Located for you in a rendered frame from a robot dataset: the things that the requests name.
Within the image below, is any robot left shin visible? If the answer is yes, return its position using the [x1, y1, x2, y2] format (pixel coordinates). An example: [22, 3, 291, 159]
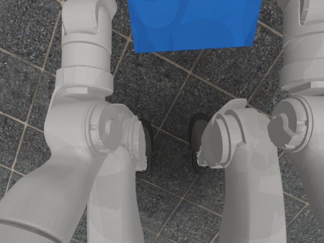
[111, 104, 147, 171]

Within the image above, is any carton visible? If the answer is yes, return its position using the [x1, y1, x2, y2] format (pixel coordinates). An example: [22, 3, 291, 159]
[127, 0, 262, 53]

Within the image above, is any robot left forearm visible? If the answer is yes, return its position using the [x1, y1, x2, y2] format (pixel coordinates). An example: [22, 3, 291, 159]
[44, 0, 117, 135]

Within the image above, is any robot right forearm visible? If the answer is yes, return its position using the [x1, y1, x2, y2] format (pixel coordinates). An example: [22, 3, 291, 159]
[277, 0, 324, 96]

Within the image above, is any left robot upper arm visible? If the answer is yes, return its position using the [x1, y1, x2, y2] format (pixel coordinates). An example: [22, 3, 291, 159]
[0, 100, 123, 243]

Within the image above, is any left robot thigh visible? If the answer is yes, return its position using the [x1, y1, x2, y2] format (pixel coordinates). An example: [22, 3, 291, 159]
[87, 112, 145, 243]

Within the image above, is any right robot upper arm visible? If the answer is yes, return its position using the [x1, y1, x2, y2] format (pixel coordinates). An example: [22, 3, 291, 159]
[267, 95, 324, 231]

